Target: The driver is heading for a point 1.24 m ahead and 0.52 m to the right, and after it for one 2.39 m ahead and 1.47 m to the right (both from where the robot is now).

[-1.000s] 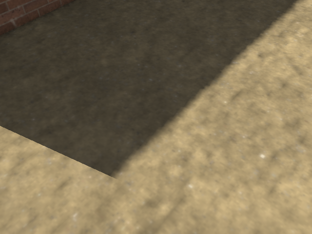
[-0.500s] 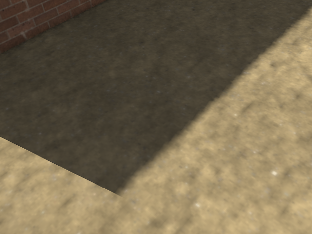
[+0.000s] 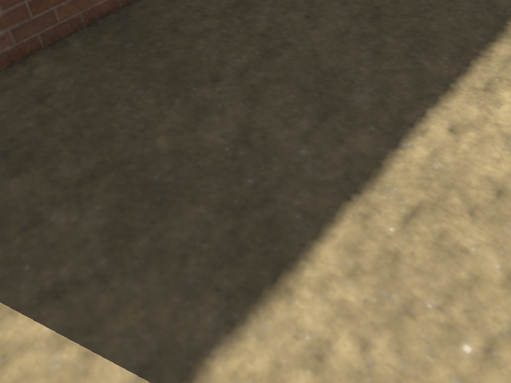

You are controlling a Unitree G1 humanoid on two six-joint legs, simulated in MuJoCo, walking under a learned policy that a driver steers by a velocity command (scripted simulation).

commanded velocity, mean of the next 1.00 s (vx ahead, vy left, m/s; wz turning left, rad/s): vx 0.37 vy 0.00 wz -0.47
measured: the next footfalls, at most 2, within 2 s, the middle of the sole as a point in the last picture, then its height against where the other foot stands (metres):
right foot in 0.40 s outside the picture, level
left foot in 0.84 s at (285, 315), level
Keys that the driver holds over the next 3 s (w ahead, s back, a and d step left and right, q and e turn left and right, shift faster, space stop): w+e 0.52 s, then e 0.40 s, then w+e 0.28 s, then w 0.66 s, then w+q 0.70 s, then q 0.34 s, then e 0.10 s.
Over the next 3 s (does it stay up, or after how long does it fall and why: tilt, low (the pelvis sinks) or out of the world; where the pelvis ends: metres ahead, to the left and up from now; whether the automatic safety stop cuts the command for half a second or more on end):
stays up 1.17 -0.62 0.00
